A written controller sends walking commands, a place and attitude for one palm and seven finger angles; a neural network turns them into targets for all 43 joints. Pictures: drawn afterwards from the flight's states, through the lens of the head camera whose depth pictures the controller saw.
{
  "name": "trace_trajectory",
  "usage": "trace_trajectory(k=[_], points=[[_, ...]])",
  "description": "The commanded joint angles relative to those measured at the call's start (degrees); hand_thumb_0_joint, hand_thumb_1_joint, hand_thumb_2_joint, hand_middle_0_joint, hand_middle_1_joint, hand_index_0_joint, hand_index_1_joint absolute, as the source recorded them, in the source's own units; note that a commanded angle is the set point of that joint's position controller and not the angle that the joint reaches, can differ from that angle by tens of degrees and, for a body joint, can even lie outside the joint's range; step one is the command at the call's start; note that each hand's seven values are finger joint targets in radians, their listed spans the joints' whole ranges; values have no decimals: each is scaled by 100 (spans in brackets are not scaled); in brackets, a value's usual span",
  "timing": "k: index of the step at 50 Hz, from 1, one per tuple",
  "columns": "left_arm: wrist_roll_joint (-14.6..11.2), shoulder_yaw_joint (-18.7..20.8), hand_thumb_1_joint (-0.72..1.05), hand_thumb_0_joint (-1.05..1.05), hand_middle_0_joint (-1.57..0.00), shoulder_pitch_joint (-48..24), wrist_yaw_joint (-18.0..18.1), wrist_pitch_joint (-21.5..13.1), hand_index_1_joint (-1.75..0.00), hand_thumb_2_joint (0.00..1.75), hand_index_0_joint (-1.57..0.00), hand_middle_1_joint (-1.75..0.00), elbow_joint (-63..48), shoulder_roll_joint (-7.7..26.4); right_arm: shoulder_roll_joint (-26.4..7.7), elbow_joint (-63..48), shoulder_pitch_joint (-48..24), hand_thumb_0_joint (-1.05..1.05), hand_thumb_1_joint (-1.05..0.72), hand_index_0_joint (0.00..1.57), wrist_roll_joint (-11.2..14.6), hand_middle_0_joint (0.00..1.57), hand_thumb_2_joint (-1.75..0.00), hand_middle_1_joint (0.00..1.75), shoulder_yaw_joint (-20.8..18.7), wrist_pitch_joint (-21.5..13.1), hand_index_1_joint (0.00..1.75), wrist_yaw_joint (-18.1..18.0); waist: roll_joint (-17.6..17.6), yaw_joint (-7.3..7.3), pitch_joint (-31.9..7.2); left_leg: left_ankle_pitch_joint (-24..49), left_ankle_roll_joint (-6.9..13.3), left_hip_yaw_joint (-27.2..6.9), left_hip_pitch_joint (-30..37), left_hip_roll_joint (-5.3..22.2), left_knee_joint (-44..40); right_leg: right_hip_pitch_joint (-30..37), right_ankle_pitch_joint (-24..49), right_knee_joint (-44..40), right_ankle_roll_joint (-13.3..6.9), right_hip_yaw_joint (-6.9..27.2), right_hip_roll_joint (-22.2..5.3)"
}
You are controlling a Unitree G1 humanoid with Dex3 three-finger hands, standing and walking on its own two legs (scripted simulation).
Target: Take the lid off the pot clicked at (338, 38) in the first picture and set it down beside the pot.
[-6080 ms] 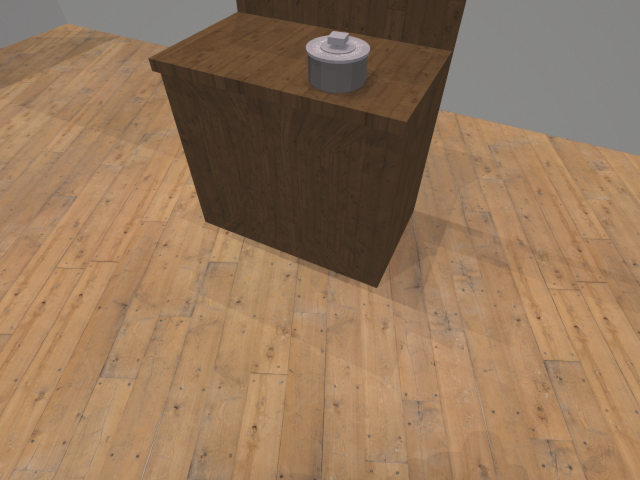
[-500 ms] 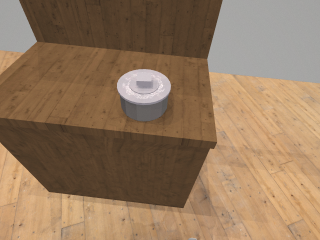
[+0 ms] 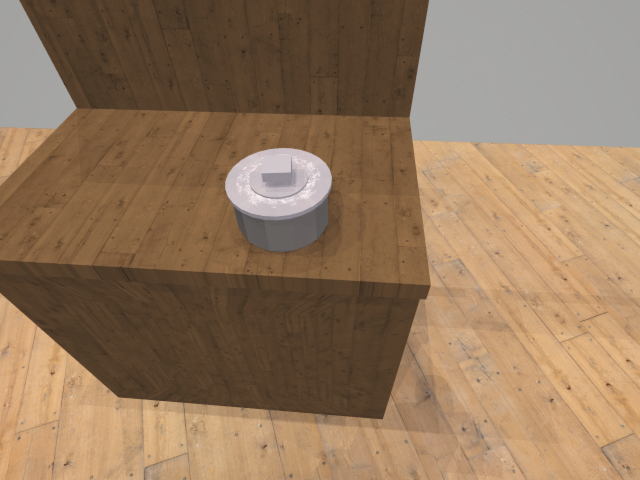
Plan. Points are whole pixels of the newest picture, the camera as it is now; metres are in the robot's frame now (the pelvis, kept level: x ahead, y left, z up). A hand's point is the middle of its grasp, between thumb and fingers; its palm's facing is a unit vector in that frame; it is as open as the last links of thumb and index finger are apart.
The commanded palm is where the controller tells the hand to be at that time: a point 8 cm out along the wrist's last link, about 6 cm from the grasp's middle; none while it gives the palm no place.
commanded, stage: look again from close up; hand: left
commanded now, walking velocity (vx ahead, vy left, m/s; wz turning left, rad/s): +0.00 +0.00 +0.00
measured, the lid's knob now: (277, 168) +0.55 +0.10 +0.09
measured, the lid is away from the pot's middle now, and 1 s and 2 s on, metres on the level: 0.00 0.00 0.00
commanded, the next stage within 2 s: lift the closed hand beside the body in 0.66 s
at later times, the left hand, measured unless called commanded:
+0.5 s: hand out of the picture +0.04 +0.17 -0.17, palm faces +0.01 -0.97 -0.22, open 7.4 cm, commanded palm none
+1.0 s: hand (181, 475) +0.15 +0.19 -0.06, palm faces +0.16 -0.95 -0.28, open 6.2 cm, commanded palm +0.10 +0.23 -0.02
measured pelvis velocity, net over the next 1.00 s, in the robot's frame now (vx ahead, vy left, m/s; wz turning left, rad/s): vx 0.00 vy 0.00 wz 0.01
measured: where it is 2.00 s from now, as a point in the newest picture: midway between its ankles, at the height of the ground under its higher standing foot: outside the picture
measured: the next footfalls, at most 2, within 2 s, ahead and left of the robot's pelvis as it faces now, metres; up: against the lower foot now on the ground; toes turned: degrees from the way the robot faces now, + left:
none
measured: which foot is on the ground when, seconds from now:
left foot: down 0.00-1.00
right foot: down 0.00-1.00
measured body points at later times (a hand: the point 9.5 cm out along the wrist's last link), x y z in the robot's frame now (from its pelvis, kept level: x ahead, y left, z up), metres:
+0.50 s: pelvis +0.02 -0.01 +0.00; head +0.03 -0.02 +0.45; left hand +0.04 +0.22 -0.15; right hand +0.02 -0.23 -0.16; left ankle -0.01 +0.12 -0.73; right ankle -0.02 -0.10 -0.73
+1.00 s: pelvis +0.00 +0.00 +0.00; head -0.01 -0.03 +0.45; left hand +0.13 +0.23 -0.04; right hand +0.16 -0.25 -0.10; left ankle -0.01 +0.12 -0.73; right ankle -0.02 -0.10 -0.73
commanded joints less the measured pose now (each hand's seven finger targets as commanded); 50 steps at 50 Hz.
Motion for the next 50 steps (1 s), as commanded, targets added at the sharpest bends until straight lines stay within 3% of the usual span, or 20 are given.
trace_trajectory(k=[1,4,15,28,32,37,38,39,40,41,42,43,44,45,47,48,50], points=[[-50,124,90,0,-20,217,59,-97,-30,90,-20,-30,-209,780,-343,-167,162,0,-90,20,24,20,-90,30,-17,-111,30,-35,-277,-4,314,885,135,-438,120,413,-709,-294,769,-728,-158,635,-605],[-56,129,90,0,-20,180,74,-93,-30,90,-20,-30,-197,819,-326,-48,181,0,-90,20,21,20,-90,30,-5,-109,30,-42,-304,8,421,887,122,-413,39,402,-740,-236,814,-758,-152,657,-623],[-65,170,90,0,-20,27,77,-97,-30,90,-20,-30,-249,984,-391,162,154,0,-90,20,15,20,-90,30,0,-141,30,-71,-323,35,90,1397,81,-340,310,441,-757,114,1853,-628,-147,629,-709],[-59,168,90,0,-20,-14,62,-68,-30,90,-20,-30,-222,1018,-423,223,-7,0,-90,20,22,20,-90,30,-5,-113,30,-89,-251,48,208,1311,61,-326,433,454,-846,25,1768,-759,-119,703,-699],[-64,164,90,0,-20,40,56,-80,-30,90,-20,-30,-203,1022,-450,220,-43,0,-90,20,27,20,-90,30,-13,-120,30,-91,-350,60,89,1421,58,-308,507,452,-813,124,2015,-768,-94,695,-721],[-63,157,90,0,-20,67,60,-81,-30,90,-20,-30,-178,1005,-459,259,-52,0,-90,20,32,20,-90,30,-13,-125,30,-104,-227,60,37,1608,61,-310,608,481,-822,159,2176,-738,-100,696,-709],[9,228,90,0,-20,644,278,-181,-30,90,-20,-30,75,1047,-614,-183,-708,0,-90,20,75,20,-90,30,-67,-97,30,-50,-595,325,406,1167,-87,49,-155,462,580,223,4927,-970,358,1205,-1195],[-756,73,90,0,-24,-3344,293,-1121,-35,90,-24,-35,-6996,1828,-1258,-2039,-570,0,-90,20,465,20,-90,30,-39,-1112,30,-103,270,30,-2122,1909,47,-197,1103,-57,-583,1169,4252,-406,-3,750,-787],[-299,480,90,0,-29,-1195,559,-740,-40,90,-29,-40,-6154,1869,-1003,-1736,-736,0,-90,20,362,20,-90,30,3,-1485,30,-345,1449,167,-2462,2730,148,-222,1735,67,-724,873,3203,-111,-122,518,-424],[-416,167,90,0,-33,156,764,-43,-44,90,-33,-44,-5563,1080,-900,-1699,-906,0,-90,20,492,20,-90,30,-88,-1515,30,-296,1271,186,-1782,2850,-9,-243,1470,125,-671,499,2450,-320,-41,-31,-386],[-311,-51,90,0,-38,505,730,191,-49,90,-38,-49,-4970,567,-976,-1595,-981,0,-90,20,388,20,-90,30,-74,-1577,30,-267,637,123,-1028,2901,64,-151,1220,22,-597,460,2616,-598,5,-147,-326],[-159,29,90,0,-42,766,692,243,-54,90,-42,-54,-4433,542,-965,-1715,-934,0,-90,20,271,20,-90,30,-147,-1572,30,-205,-98,73,-448,2780,110,-194,988,14,-599,208,2636,-634,89,-258,-316],[-59,38,90,0,-46,1140,589,264,-59,90,-46,-59,-3839,376,-1023,-1831,-865,0,-90,20,180,20,-90,30,-272,-1477,30,-138,-903,84,-192,2684,137,-218,634,57,-597,-9,2551,-596,153,-365,-279],[-14,-8,90,0,-51,1442,455,229,-64,90,-51,-64,-3746,276,-1035,-1993,-891,0,-90,20,145,20,-90,30,-336,-1357,30,-59,-1335,121,-6,2445,145,-217,397,60,-597,-127,2387,-556,198,-383,-273],[-81,250,90,0,-60,2143,317,46,-73,90,-60,-73,-4605,534,-981,-2489,-1074,0,-90,20,149,20,-90,30,-380,-1244,30,36,-1118,358,-263,2164,89,-81,369,10,-637,180,2190,-571,169,-305,-323],[-121,367,90,0,-64,1995,270,-69,-78,90,-64,-78,-5403,762,-955,-2769,-1194,0,-90,20,162,20,-90,30,-338,-1226,30,44,-842,385,-313,2003,72,-37,408,-22,-689,251,1989,-613,153,-257,-333],[-165,680,90,0,-73,1507,251,-226,-88,90,-73,-88,-6055,1165,-927,-3103,-1277,0,-90,20,160,20,-90,30,-284,-1156,30,-23,-885,267,-64,1388,99,35,292,-75,-701,36,1441,-778,180,-170,-299]])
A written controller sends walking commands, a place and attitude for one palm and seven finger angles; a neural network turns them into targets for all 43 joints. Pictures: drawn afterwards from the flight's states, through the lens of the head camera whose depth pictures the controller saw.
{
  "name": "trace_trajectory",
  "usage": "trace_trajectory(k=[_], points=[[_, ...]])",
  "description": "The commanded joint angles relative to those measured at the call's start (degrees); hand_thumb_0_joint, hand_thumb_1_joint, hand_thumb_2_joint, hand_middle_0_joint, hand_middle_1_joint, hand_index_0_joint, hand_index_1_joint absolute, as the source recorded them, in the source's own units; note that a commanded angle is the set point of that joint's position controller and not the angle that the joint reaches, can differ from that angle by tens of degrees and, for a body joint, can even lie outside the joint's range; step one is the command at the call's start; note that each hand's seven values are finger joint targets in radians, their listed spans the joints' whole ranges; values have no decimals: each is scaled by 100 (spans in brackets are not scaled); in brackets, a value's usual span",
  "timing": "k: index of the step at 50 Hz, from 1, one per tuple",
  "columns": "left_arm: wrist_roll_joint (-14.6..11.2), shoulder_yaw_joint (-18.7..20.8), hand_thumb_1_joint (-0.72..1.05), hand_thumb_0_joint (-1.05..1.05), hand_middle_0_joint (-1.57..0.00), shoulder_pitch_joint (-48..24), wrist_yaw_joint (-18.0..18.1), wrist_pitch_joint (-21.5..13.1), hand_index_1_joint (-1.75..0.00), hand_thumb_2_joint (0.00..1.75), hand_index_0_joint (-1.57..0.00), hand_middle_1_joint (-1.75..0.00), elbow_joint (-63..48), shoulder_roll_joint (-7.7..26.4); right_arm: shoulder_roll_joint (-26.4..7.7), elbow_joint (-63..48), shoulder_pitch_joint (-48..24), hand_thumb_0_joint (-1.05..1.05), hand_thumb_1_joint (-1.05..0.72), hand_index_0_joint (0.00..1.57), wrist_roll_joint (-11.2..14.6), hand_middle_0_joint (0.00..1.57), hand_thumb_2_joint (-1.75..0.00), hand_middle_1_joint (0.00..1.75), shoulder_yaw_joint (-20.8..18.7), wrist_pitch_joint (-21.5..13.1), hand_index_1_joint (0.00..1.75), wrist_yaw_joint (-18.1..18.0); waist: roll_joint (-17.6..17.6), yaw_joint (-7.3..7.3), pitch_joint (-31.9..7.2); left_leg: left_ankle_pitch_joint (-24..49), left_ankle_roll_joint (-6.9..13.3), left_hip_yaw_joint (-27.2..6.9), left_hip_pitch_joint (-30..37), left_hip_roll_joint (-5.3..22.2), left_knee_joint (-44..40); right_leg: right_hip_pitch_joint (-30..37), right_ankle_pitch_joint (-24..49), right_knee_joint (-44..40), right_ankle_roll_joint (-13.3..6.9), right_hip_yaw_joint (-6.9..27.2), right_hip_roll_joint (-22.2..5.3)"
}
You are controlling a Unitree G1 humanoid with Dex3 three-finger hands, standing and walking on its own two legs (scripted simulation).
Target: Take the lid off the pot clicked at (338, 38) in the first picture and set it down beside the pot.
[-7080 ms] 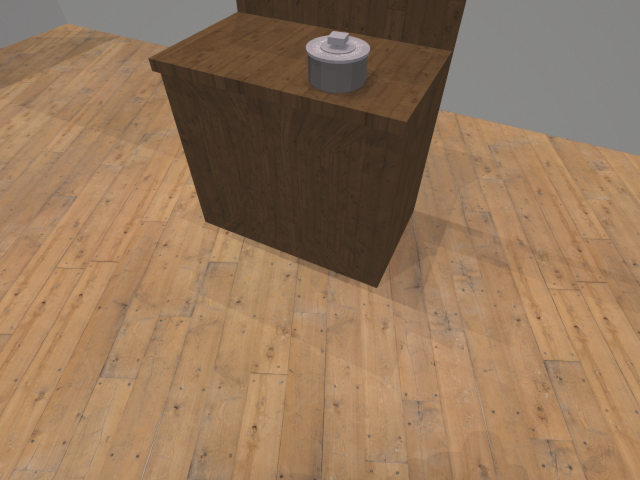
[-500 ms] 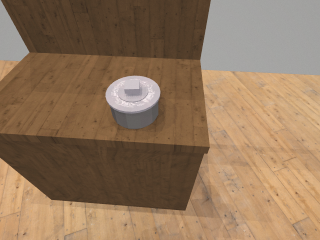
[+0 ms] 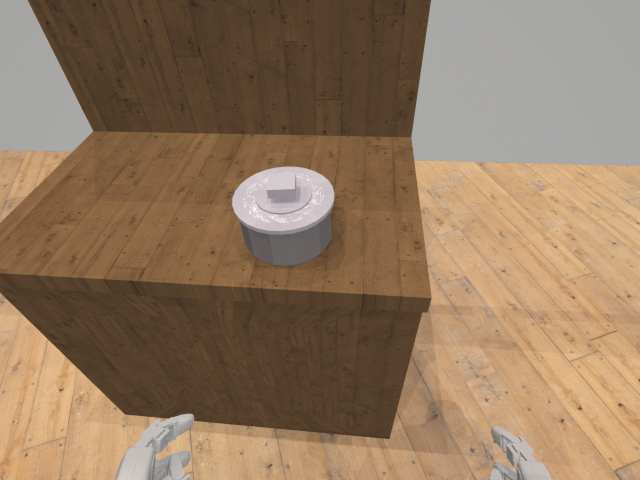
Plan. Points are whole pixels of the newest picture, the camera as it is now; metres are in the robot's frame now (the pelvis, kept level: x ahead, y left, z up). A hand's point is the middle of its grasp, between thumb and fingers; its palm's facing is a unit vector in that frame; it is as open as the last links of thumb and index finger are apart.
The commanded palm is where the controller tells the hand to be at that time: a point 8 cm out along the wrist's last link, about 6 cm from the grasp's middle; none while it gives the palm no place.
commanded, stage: lift the closed hand beside the body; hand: left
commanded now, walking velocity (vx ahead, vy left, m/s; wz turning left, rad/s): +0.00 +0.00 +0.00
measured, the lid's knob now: (282, 185) +0.55 +0.09 +0.09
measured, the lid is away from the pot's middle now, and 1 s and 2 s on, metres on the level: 0.00 0.00 0.00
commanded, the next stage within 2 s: raise the hand higher, near the body in 0.38 s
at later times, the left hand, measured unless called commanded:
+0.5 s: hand out of the picture +0.11 +0.25 +0.02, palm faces +0.27 -0.89 -0.37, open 3.1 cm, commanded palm +0.06 +0.29 +0.05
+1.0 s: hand (61, 449) +0.14 +0.26 +0.08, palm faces +0.31 -0.86 -0.40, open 3.1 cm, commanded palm +0.09 +0.30 +0.11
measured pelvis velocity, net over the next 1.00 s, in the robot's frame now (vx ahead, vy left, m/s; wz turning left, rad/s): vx -0.01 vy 0.03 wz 0.00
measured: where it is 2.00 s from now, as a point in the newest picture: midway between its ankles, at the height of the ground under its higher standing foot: outside the picture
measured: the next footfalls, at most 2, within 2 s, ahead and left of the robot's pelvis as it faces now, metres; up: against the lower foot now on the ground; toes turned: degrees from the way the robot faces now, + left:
none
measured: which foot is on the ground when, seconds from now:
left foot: down 0.00-1.00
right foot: down 0.00-1.00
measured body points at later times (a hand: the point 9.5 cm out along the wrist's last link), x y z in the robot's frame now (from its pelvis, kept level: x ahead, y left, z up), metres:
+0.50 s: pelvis -0.02 +0.02 +0.00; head -0.03 +0.01 +0.45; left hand +0.09 +0.30 +0.04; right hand +0.16 -0.19 -0.09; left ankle -0.01 +0.12 -0.74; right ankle -0.03 -0.10 -0.74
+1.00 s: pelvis -0.01 +0.03 +0.00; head -0.03 +0.02 +0.45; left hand +0.12 +0.31 +0.10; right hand +0.18 -0.19 -0.06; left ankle -0.01 +0.12 -0.74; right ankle -0.03 -0.10 -0.74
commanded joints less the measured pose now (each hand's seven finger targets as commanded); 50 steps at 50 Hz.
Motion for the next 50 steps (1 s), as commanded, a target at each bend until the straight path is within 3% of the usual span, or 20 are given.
trace_trajectory(k=[1,3,5,6,9,13,14,16,18,21,24,27,30,31,35,40,42,44,48,50], points=[[-83,709,90,0,-77,922,-75,-357,-92,90,-77,-92,-1344,1029,-500,-1561,-664,0,-90,20,24,20,-90,30,-121,-105,30,-90,-934,183,523,793,95,123,-135,86,-190,-428,1035,-735,156,-120,-157],[-144,587,90,0,-86,502,-135,-529,-102,90,-86,-102,-1833,925,-492,-1822,-655,0,-90,20,36,20,-90,30,-51,-29,30,-147,-642,132,639,427,113,168,-85,13,-200,-611,561,-893,147,-16,-147],[-184,497,90,0,-95,466,-172,-648,-112,90,-95,-112,-2518,875,-429,-2007,-568,0,-90,20,13,20,-90,30,2,-34,30,-189,11,171,226,371,117,187,206,-6,-242,-461,454,-898,96,15,-135],[-183,526,90,0,-99,364,-148,-683,-116,90,-99,-116,-2751,958,-424,-2068,-522,0,-90,20,11,20,-90,30,8,-49,30,-211,194,110,173,293,105,190,269,0,-197,-524,399,-938,101,-15,-134],[-188,534,90,0,-112,402,-101,-662,-131,90,-112,-131,-2851,924,-411,-2103,-474,0,-90,20,-37,20,-90,30,49,-50,30,-293,-70,110,187,288,134,136,291,7,-241,-464,385,-967,90,-35,-78],[-174,648,90,0,-130,498,-73,-662,-150,90,-130,-150,-3272,1029,-418,-2155,-502,0,-90,20,-58,20,-90,30,88,-56,30,-326,-24,168,156,338,140,56,337,30,-312,-333,414,-967,68,-82,-57],[-161,684,90,0,-130,562,-60,-656,-150,90,-130,-150,-3432,1062,-422,-2156,-505,0,-90,20,-72,20,-90,30,90,-83,30,-333,117,204,14,462,143,49,408,40,-329,-224,553,-914,57,-90,-62],[-138,910,90,0,-130,839,-21,-600,-150,90,-130,-150,-3404,1219,-421,-2078,-532,0,-90,20,-83,20,-90,30,102,-92,30,-324,120,261,37,549,124,-11,375,63,-368,-131,621,-893,49,-127,-42],[-135,890,90,0,-130,933,-27,-579,-150,90,-130,-150,-3495,1161,-404,-2056,-564,0,-90,20,-86,20,-90,30,110,-103,30,-322,-61,284,135,639,131,-56,334,90,-434,-80,685,-859,45,-168,-36],[-111,1196,90,0,-130,1146,9,-569,-150,90,-130,-150,-3615,1393,-404,-1985,-633,0,-90,20,-92,20,-90,30,100,-130,30,-315,-48,362,120,723,121,-97,328,113,-478,15,691,-858,42,-184,-18],[-95,1242,90,0,-130,1200,32,-623,-150,90,-130,-150,-3964,1399,-385,-1951,-635,0,-90,20,-90,20,-90,30,105,-203,30,-309,74,393,78,839,105,-149,384,141,-567,101,733,-806,21,-199,-20],[-45,789,90,0,-130,1286,-22,-646,-150,90,-130,-150,-4080,1036,-414,-1936,-609,0,-90,20,-83,20,-90,30,107,-307,30,-247,-38,324,171,844,112,-214,413,183,-582,-6,709,-758,44,-224,-3],[-31,1188,90,0,-130,1457,45,-697,-150,90,-130,-150,-4156,1365,-413,-1865,-593,0,-90,20,-93,20,-90,30,51,-343,30,-259,-267,409,113,861,113,-210,370,190,-604,71,709,-763,47,-212,3],[-23,1385,90,0,-130,1455,68,-719,-150,90,-130,-150,-4264,1560,-422,-1872,-618,0,-90,20,-82,20,-90,30,53,-343,30,-254,-105,442,148,845,88,-207,349,182,-620,97,686,-776,33,-200,16],[-41,1237,90,0,-130,1332,62,-792,-150,90,-130,-150,-4424,1366,-386,-1875,-610,0,-90,20,-77,20,-90,30,71,-357,30,-271,-10,402,253,790,91,-164,393,175,-625,24,650,-823,36,-168,-9],[-61,1366,90,0,-130,1286,82,-839,-150,90,-130,-150,-4614,1432,-370,-1873,-570,0,-90,20,-85,20,-90,30,72,-352,30,-262,155,419,250,845,79,-163,445,178,-644,71,709,-860,20,-143,2],[-70,1451,90,0,-130,1151,90,-860,-150,90,-130,-150,-4704,1506,-380,-1896,-571,0,-90,20,-87,20,-90,30,70,-345,30,-262,10,410,195,838,77,-157,450,174,-644,111,718,-880,25,-147,11],[-93,1455,90,0,-130,1100,80,-857,-150,90,-130,-150,-4676,1476,-374,-1893,-583,0,-90,20,-85,20,-90,30,80,-310,30,-263,77,405,303,841,79,-133,459,173,-644,71,717,-927,24,-135,9],[-103,1493,90,0,-130,927,85,-895,-150,90,-130,-150,-5020,1528,-371,-1917,-570,0,-90,20,-97,20,-90,30,112,-328,30,-239,362,405,129,1019,59,-167,594,178,-626,157,862,-914,12,-112,11],[-108,1524,90,0,-130,999,89,-879,-150,90,-130,-150,-4971,1522,-377,-1897,-556,0,-90,20,-111,20,-90,30,105,-311,30,-230,165,424,92,1267,62,-168,611,187,-604,209,1032,-882,15,-135,21]])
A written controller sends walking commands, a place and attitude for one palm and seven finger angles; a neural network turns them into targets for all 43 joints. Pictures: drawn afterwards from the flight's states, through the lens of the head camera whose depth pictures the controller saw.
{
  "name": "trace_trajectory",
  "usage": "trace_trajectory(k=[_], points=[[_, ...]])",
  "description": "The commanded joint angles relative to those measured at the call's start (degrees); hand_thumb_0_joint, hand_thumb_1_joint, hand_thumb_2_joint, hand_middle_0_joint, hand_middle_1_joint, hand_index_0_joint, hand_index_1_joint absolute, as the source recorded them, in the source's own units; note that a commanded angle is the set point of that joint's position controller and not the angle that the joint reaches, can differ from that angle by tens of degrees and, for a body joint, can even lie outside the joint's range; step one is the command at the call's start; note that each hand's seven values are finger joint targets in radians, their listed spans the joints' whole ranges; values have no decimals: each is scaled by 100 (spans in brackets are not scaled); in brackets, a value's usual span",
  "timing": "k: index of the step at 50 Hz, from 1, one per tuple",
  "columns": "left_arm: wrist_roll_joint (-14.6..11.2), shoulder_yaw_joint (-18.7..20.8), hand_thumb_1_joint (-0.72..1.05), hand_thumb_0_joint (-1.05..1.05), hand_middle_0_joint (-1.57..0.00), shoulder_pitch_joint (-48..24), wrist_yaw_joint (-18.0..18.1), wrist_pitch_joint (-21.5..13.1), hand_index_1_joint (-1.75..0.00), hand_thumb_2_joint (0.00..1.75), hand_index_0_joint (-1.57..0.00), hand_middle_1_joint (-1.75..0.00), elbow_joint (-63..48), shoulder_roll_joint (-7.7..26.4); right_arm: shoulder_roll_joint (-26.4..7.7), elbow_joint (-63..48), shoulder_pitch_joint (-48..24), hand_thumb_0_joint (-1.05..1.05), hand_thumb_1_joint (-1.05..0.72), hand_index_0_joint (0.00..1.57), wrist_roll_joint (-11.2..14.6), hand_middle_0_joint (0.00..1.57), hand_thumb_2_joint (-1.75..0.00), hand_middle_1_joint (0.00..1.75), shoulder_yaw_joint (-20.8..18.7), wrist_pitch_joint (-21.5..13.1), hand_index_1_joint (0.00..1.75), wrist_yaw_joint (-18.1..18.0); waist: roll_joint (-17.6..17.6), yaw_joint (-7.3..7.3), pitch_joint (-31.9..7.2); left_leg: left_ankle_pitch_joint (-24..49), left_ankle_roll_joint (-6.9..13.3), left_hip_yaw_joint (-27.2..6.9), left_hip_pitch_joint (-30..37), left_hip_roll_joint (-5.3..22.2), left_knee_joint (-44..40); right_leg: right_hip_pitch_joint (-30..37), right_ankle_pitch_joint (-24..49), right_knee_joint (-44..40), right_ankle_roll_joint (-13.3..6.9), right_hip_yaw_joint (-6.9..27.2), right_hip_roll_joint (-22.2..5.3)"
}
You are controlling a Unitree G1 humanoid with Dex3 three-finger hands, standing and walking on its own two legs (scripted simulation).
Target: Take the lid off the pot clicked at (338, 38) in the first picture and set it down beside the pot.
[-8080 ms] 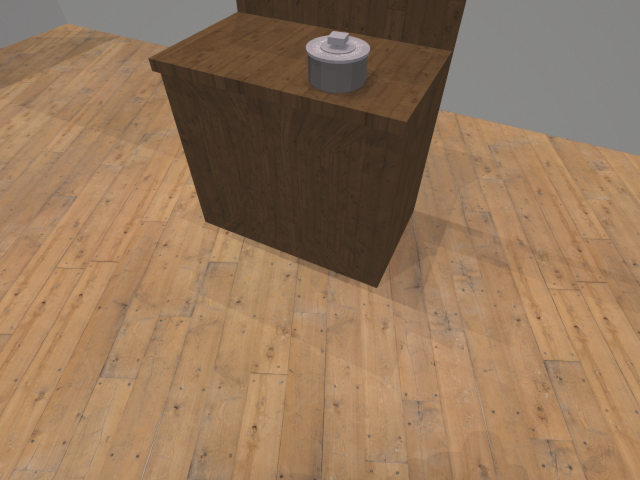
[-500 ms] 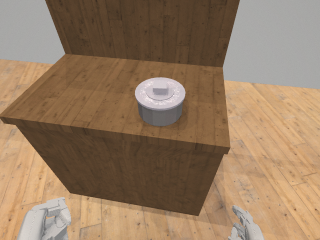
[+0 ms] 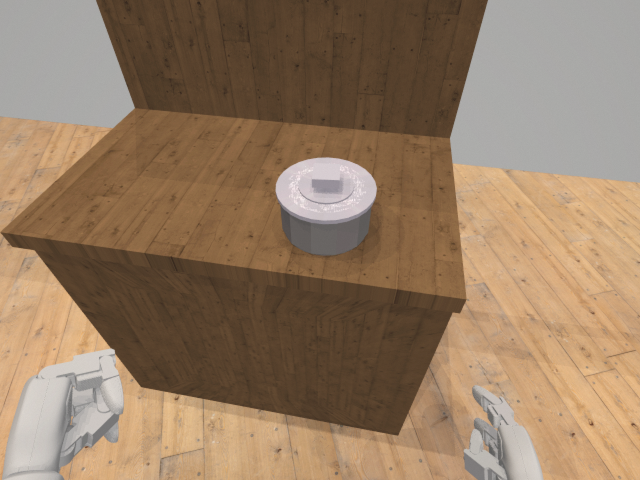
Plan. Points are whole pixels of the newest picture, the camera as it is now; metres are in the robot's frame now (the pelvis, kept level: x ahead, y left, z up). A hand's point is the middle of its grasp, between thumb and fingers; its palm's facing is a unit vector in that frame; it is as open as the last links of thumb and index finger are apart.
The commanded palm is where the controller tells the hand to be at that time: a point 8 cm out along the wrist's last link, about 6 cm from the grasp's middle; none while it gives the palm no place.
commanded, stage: raise the hand higher, near the body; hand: left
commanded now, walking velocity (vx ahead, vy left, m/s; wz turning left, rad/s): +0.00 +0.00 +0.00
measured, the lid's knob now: (326, 175) +0.56 +0.07 +0.09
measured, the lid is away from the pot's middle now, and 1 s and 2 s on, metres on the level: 0.00 0.00 0.00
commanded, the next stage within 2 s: reach forward and open the fingers in 0.26 s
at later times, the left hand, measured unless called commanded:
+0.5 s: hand (120, 366) +0.18 +0.23 +0.11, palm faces +0.21 -0.43 -0.88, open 3.0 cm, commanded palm +0.15 +0.25 +0.15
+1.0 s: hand (112, 332) +0.21 +0.25 +0.13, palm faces -0.18 -0.03 -0.98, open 5.7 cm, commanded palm +0.20 +0.25 +0.19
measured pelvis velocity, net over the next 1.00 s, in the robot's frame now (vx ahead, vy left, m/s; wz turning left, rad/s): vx -0.02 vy -0.01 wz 0.03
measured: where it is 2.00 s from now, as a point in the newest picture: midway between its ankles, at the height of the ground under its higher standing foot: outside the picture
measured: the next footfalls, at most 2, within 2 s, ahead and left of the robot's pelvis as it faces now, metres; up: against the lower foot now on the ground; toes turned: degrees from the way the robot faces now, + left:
none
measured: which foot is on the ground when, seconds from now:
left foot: down 0.00-1.00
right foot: down 0.00-1.00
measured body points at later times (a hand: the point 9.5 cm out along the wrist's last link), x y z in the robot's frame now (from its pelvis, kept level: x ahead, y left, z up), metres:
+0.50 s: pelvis +0.00 -0.01 +0.00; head +0.00 -0.04 +0.44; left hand +0.17 +0.25 +0.16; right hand +0.20 -0.23 -0.09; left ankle +0.01 +0.09 -0.74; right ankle -0.01 -0.13 -0.74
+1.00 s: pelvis -0.02 -0.01 +0.00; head -0.01 -0.06 +0.45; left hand +0.22 +0.25 +0.18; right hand +0.20 -0.23 -0.09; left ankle +0.00 +0.09 -0.74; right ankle -0.01 -0.13 -0.74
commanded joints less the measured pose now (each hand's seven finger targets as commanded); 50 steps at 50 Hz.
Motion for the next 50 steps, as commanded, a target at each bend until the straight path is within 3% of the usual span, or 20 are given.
trace_trajectory(k=[1,3,5,12,16,18,19,20,21,22,25,27,29,32,36,39,41,44,46,50], points=[[-66,644,90,0,-130,-22,99,-359,-150,90,-130,-150,-1247,793,-553,-875,-599,0,-90,20,15,20,-90,30,-202,-255,30,-10,197,-17,-278,1174,-127,-192,265,227,-483,-340,699,-392,-153,-163,78],[-82,593,90,0,-130,-195,83,-389,-150,90,-130,-150,-1368,781,-558,-895,-610,0,-90,20,14,20,-90,30,-190,-229,30,-15,74,-46,-287,1155,-116,-182,286,229,-489,-328,709,-408,-142,-170,59],[-90,662,90,0,-130,-326,89,-411,-150,90,-130,-150,-1556,855,-575,-904,-613,0,-90,20,7,20,-90,30,-176,-216,30,-19,238,-32,-360,1228,-121,-190,342,225,-489,-283,760,-407,-146,-146,58],[-121,718,90,0,-130,-486,91,-439,-150,90,-130,-150,-1671,878,-547,-885,-662,0,-90,20,3,20,-90,30,-151,-183,30,-17,160,-32,-372,1199,-95,-143,414,206,-473,-293,776,-497,-130,-128,54],[-155,971,90,0,-130,-513,118,-461,-150,90,-130,-150,-1609,1044,-571,-843,-677,0,-90,20,11,20,-90,30,-175,-152,30,-40,43,-4,-391,1189,-82,-98,451,191,-458,-281,808,-550,-117,-92,64],[-170,823,90,0,-130,-626,90,-506,-150,90,-130,-150,-1690,910,-550,-852,-699,0,-90,20,11,20,-90,30,-162,-148,30,-45,-5,-30,-324,1166,-67,-71,458,194,-457,-322,796,-579,-106,-80,36],[2241,521,87,0,-129,-1022,336,-53,-146,91,-129,-146,-1979,2063,-1040,-933,-870,0,-90,20,-112,20,-90,30,-83,168,30,66,357,-75,-373,1252,-95,-2,-338,81,-257,-799,801,-25,-95,-157,143],[2298,470,84,0,-128,-991,474,216,-143,93,-128,-143,-2262,1592,-809,-1145,-914,0,-90,20,-82,20,-90,30,-126,358,30,145,673,26,-434,1386,-146,4,-441,110,-246,-737,726,115,-180,-339,98],[2939,455,81,0,-127,-670,575,471,-139,95,-127,-139,-2231,1816,-847,-1188,-995,0,-90,20,-22,20,-90,30,-151,496,30,206,809,147,-550,1300,-182,18,-488,147,-215,-678,603,170,-212,-181,181],[3364,468,78,0,-126,-365,609,688,-136,96,-126,-136,-2132,1877,-859,-1209,-988,0,-90,20,-33,20,-90,30,-171,662,30,268,723,221,-808,1246,-176,63,-570,133,-126,-650,479,251,-230,-183,176],[4304,561,68,0,-123,-857,471,1091,-125,103,-123,-125,-1799,2433,-957,-1204,-1290,0,-90,20,26,20,-90,30,-189,1121,30,289,119,156,-991,973,-96,79,-610,48,16,-719,407,192,-218,64,159],[4574,438,62,0,-121,-1424,168,1198,-118,108,-121,-118,-1554,2625,-908,-1189,-1472,0,-90,20,130,20,-90,30,-159,1232,30,251,-67,67,-1037,722,-46,31,-553,31,-6,-724,192,88,-161,54,104],[4615,522,55,0,-119,-1450,-172,1179,-111,112,-119,-111,-1179,2917,-941,-1103,-1476,0,-90,20,166,20,-90,30,-193,1273,30,169,-88,88,-1119,922,19,-18,-392,10,-8,-557,560,28,-105,84,51],[4403,303,46,0,-116,-1921,-751,1088,-100,119,-116,-100,-1351,2975,-930,-1155,-1531,0,-90,20,219,20,-90,30,-176,1227,30,139,51,-51,-1389,1385,48,-58,-147,-39,16,-332,1227,38,-35,22,11],[4260,534,33,0,-111,-2272,-1319,954,-86,125,-111,-86,-665,3352,-961,-1099,-1493,0,-90,20,243,20,-90,30,-152,1218,30,87,-183,-118,-812,1310,80,-85,-170,-47,-66,-545,1302,-172,-5,8,74],[4232,674,24,0,-108,-2786,-1646,705,-76,129,-108,-76,-672,3705,-985,-1091,-1390,0,-90,20,184,20,-90,30,-154,1230,30,59,-68,-79,-1027,1428,97,-77,-56,-107,-128,-341,1405,-216,22,-27,20],[4193,676,18,0,-105,-2927,-1808,596,-68,131,-105,-68,-728,3697,-967,-1172,-1442,0,-90,20,212,20,-90,30,-147,1185,30,108,271,-107,-1090,1521,68,-107,46,-102,-112,-333,1456,-242,-6,-15,58],[4114,707,10,0,-102,-3105,-1970,448,-58,134,-102,-58,-461,3739,-998,-1118,-1269,0,-90,20,180,20,-90,30,-171,1247,30,144,143,-82,-1038,1504,59,-85,18,-127,-229,-317,1385,-313,6,-113,46],[4103,633,4,0,-99,-3233,-1969,385,-51,135,-99,-51,-539,3577,-973,-1219,-1326,0,-90,20,224,20,-90,30,-187,1205,30,210,237,-98,-1074,1471,48,-114,79,-118,-208,-355,1286,-324,-31,-92,90],[4167,621,-7,0,-94,-3771,-1930,319,-36,138,-94,-36,-430,3711,-1002,-1166,-1221,0,-90,20,202,20,-90,30,-201,1257,30,248,165,-40,-1151,1367,39,-122,93,-133,-375,-299,1069,-355,-45,-151,67]])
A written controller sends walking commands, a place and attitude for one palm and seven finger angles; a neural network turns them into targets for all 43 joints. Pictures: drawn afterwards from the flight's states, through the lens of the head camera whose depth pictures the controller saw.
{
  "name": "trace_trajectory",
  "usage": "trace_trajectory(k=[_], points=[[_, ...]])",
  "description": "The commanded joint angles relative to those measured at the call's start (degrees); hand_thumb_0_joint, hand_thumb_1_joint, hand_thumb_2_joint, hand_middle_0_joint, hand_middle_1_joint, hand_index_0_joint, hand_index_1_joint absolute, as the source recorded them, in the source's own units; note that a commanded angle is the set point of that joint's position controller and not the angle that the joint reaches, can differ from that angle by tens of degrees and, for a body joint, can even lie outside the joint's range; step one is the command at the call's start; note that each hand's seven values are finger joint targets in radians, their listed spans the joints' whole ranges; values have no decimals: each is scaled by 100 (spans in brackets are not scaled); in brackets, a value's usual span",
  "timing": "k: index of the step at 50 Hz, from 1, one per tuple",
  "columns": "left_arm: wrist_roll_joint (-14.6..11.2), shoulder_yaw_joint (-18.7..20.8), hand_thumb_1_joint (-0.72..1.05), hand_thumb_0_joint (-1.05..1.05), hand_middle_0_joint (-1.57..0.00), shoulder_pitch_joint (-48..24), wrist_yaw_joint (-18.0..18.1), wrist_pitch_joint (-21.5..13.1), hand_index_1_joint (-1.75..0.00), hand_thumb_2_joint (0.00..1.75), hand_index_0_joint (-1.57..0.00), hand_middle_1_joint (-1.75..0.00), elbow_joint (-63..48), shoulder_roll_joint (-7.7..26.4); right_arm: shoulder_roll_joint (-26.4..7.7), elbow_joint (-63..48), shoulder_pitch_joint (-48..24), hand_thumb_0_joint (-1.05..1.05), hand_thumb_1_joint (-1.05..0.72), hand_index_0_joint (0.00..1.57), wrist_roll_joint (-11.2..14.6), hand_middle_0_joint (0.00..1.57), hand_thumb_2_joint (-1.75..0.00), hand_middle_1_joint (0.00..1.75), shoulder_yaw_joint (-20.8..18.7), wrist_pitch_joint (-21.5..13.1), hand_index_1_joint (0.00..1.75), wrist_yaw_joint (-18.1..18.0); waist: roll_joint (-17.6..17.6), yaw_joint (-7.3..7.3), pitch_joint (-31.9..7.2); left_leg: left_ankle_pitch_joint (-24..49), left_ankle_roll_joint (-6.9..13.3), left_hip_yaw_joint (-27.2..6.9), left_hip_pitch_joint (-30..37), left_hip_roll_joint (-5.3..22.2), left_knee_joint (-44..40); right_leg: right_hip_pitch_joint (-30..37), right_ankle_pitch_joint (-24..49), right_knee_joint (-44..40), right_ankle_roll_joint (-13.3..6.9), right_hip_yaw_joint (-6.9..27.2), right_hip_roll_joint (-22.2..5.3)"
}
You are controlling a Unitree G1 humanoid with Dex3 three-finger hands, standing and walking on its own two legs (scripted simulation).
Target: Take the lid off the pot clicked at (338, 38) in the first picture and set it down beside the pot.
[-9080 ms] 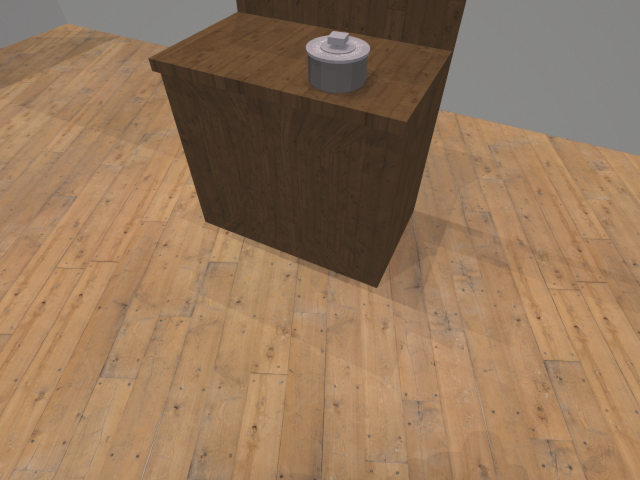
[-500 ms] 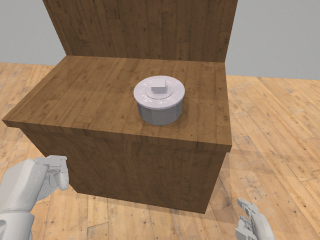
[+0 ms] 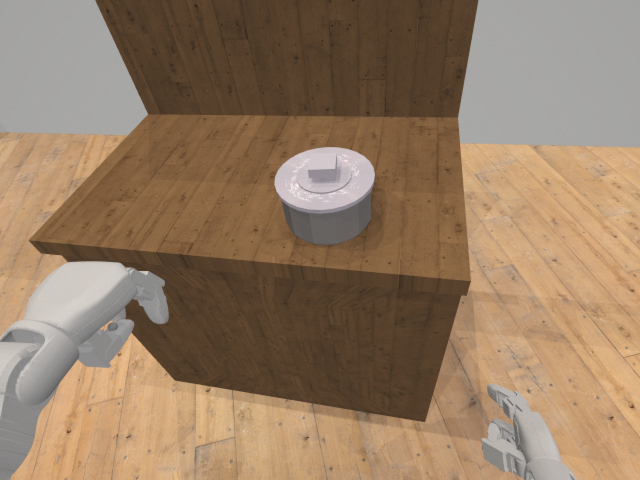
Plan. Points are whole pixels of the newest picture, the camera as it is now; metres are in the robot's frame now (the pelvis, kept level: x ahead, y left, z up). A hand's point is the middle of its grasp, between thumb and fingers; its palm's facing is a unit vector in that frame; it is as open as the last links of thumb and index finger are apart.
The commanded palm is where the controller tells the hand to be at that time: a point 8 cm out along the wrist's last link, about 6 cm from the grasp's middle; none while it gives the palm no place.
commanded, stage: reach forward and open the fingers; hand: left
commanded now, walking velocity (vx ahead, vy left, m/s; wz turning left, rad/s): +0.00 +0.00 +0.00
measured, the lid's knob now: (322, 165) +0.58 +0.07 +0.09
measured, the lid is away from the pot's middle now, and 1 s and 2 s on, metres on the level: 0.00 0.00 0.00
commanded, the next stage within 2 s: move the open hand above the knob in 0.46 s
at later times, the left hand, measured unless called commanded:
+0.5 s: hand (118, 278) +0.28 +0.26 +0.16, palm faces -0.10 -0.01 -0.99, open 9.9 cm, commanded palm +0.26 +0.26 +0.22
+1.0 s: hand (194, 225) +0.36 +0.20 +0.16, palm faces -0.18 +0.00 -0.98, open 10.0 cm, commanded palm +0.34 +0.20 +0.22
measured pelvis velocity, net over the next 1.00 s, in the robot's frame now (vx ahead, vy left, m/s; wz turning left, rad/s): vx -0.02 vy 0.00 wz -0.01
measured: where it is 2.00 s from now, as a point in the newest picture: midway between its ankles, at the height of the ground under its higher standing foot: outside the picture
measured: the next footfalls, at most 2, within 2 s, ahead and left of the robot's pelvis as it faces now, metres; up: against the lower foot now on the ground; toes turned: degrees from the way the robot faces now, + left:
none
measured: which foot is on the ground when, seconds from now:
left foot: down 0.00-1.00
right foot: down 0.00-1.00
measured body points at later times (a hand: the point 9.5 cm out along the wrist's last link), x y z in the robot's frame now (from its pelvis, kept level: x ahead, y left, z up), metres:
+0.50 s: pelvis -0.02 +0.02 +0.00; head -0.03 -0.03 +0.45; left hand +0.28 +0.26 +0.21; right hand +0.18 -0.20 -0.10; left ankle +0.02 +0.10 -0.74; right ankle +0.00 -0.11 -0.74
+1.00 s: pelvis -0.02 +0.00 +0.00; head -0.01 -0.05 +0.44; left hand +0.36 +0.19 +0.21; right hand +0.17 -0.23 -0.11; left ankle +0.02 +0.10 -0.74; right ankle +0.00 -0.11 -0.74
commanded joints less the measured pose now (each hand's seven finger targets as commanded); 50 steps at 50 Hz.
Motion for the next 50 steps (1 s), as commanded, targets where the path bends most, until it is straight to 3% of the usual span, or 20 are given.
trace_trajectory(k=[1,3,6,8,12,13,16,18,21,23,26,28,31,32,34,36,39,42,44,50], points=[[27,977,-10,0,-93,-1306,292,-14,-33,139,-93,-33,-751,1358,-494,-983,-823,0,-90,20,47,20,-90,30,-183,-259,30,50,-215,-20,-989,985,90,1,519,-116,-296,65,771,-412,5,41,116],[70,944,-15,0,-91,-1691,303,-15,-26,141,-91,-26,-674,1453,-501,-916,-751,0,-90,20,33,20,-90,30,-193,-231,30,40,-398,24,-1105,932,91,-9,525,-110,-394,152,663,-415,7,15,86],[102,777,-24,0,-87,-1964,312,88,-15,144,-87,-15,-564,1298,-505,-942,-856,0,-90,20,61,20,-90,30,-171,-257,30,71,-213,-9,-1103,747,80,-62,545,-113,-412,87,434,-393,-29,38,141],[144,637,-30,0,-85,-2306,267,117,-8,147,-85,-8,-479,1308,-494,-887,-833,0,-90,20,46,20,-90,30,-166,-242,30,57,-288,23,-1099,626,71,-78,533,-85,-529,90,285,-407,-23,29,110],[263,577,-30,0,-85,-2738,185,230,-8,147,-85,-8,-265,1378,-489,-841,-912,0,-90,20,24,20,-90,30,-98,-240,30,71,-278,39,-1217,532,56,-104,512,-87,-609,157,149,-377,-56,8,113],[239,558,-30,0,-85,-2878,181,241,-8,147,-85,-8,-301,1363,-503,-848,-881,0,-90,20,46,20,-90,30,-123,-236,30,70,-325,34,-1088,503,44,-147,475,-52,-638,108,137,-359,-52,-3,122],[252,535,-30,0,-85,-2940,138,361,-8,148,-85,-8,-93,1258,-528,-867,-920,0,-90,20,57,20,-90,30,-121,-242,30,95,-176,18,-1103,546,48,-181,539,-51,-588,44,159,-318,-91,12,182],[288,442,-31,0,-85,-3292,45,417,-8,148,-85,-8,66,1318,-529,-826,-883,0,-90,20,43,20,-90,30,-95,-201,30,81,-478,39,-1070,366,39,-157,422,-40,-695,77,42,-347,-61,-6,133],[313,342,-31,0,-85,-3551,-21,480,-8,149,-85,-8,25,1219,-534,-874,-956,0,-90,20,64,20,-90,30,-85,-233,30,82,-220,-2,-1134,329,46,-190,512,-43,-626,-2,7,-286,-93,17,175],[386,244,-31,0,-85,-3949,-98,494,-8,149,-85,-8,27,1283,-518,-815,-922,0,-90,20,49,20,-90,30,-75,-211,30,55,-333,18,-1256,260,45,-201,527,-34,-699,39,-27,-287,-80,11,138],[443,308,-31,0,-85,-4125,-150,567,-8,150,-85,-8,336,1332,-529,-812,-940,0,-90,20,58,20,-90,30,-53,-234,30,42,-242,5,-1090,102,42,-222,443,-43,-661,-98,-140,-268,-106,21,175],[462,222,-31,0,-85,-4400,-222,552,-8,150,-85,-8,310,1369,-528,-779,-911,0,-90,20,47,20,-90,30,-41,-223,30,19,-327,21,-1251,216,53,-188,468,-61,-669,1,-61,-263,-101,14,125],[416,-400,-31,0,-85,-4772,-267,708,-8,150,-85,-8,496,684,-485,-819,-979,0,-90,20,104,20,-90,30,-28,-278,30,42,-320,-108,-1131,41,46,-227,530,-67,-620,-257,-114,-227,-108,8,177],[481,-611,-31,0,-85,-4982,-306,736,-8,150,-85,-8,692,598,-489,-721,-920,0,-90,20,75,20,-90,30,-3,-259,30,21,-415,-131,-1174,-102,51,-201,517,-74,-679,-250,-194,-255,-99,-20,129],[595,-427,-31,0,-85,-5425,-250,759,-8,150,-85,-8,759,934,-550,-658,-875,0,-90,20,72,20,-90,30,-25,-225,30,-24,-388,-117,-1210,-175,53,-207,471,-77,-694,-228,-237,-251,-109,17,135],[702,-423,-31,0,-85,-5833,-224,781,-8,150,-85,-8,820,981,-527,-677,-906,0,-90,20,85,20,-90,30,-9,-272,30,-24,-321,-120,-1397,-172,59,-215,534,-103,-610,-243,-275,-202,-134,40,163],[796,-564,-31,0,-85,-6146,-253,865,-8,150,-85,-8,1287,928,-527,-561,-863,0,-90,20,55,20,-90,30,-3,-218,30,-42,-334,-90,-1571,172,62,-155,554,-146,-545,-134,-47,-178,-148,53,109],[810,-808,-31,0,-85,-6248,-343,997,-8,150,-85,-8,1663,647,-523,-560,-852,0,-90,20,59,20,-90,30,24,-182,30,20,-523,-108,-1655,465,69,-116,491,-174,-467,-50,223,-116,-160,28,90],[813,-729,-31,0,-85,-6211,-386,1064,-8,150,-85,-8,1766,732,-559,-585,-842,0,-90,20,67,20,-90,30,-10,-120,30,37,-612,-71,-1712,685,88,-45,445,-189,-398,43,516,-67,-144,68,75],[817,-1049,-31,0,-85,-6892,-538,1197,-8,150,-85,-8,2197,535,-561,-598,-808,0,-90,20,113,20,-90,30,-3,-3,30,27,-804,-190,-1653,541,139,42,312,-251,-311,-61,545,-42,-96,99,45]])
